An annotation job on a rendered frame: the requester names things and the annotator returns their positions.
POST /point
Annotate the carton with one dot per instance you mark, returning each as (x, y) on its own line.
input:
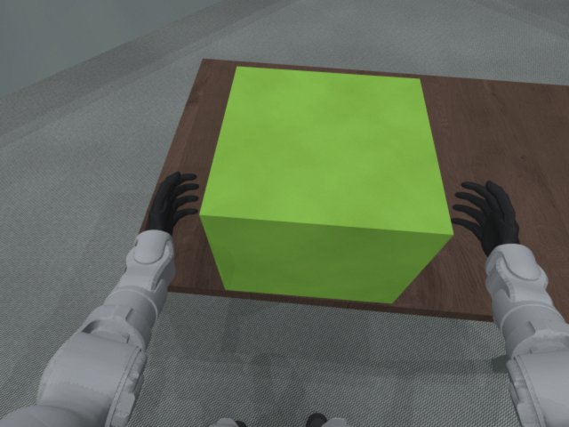
(324, 185)

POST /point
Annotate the table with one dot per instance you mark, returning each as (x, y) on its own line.
(514, 134)

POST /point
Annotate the left robot upper arm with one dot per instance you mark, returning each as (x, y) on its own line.
(95, 383)

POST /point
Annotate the right robot upper arm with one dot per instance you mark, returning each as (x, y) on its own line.
(539, 388)

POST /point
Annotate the right robot hand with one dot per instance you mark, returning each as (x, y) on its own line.
(498, 224)

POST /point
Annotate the left robot forearm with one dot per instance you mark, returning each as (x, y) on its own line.
(134, 305)

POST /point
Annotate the right robot forearm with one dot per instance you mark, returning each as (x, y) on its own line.
(522, 309)

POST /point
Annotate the left robot hand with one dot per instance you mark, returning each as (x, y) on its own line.
(163, 215)

